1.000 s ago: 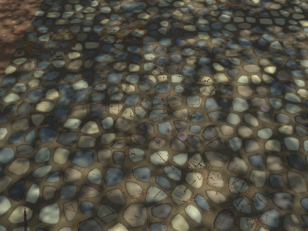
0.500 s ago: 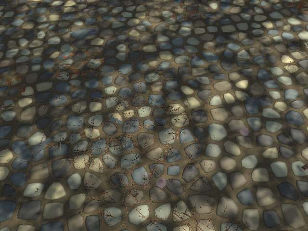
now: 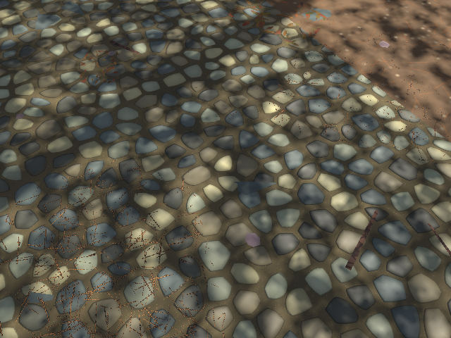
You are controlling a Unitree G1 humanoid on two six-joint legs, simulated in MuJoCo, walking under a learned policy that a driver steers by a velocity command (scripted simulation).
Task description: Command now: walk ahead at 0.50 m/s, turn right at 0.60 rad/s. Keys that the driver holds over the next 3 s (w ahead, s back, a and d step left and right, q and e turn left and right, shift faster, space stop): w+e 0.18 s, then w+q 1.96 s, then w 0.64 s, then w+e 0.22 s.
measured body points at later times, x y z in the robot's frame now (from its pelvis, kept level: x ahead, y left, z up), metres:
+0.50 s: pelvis +0.27 -0.07 +0.00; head +0.28 -0.09 +0.45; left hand +0.32 +0.19 -0.13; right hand +0.33 -0.34 -0.14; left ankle +0.41 +0.08 -0.67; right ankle +0.20 -0.11 -0.74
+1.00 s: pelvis +0.55 -0.04 +0.00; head +0.57 -0.03 +0.45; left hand +0.65 +0.23 -0.11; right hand +0.62 -0.32 -0.13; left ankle +0.51 +0.00 -0.74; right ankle +0.68 -0.21 -0.67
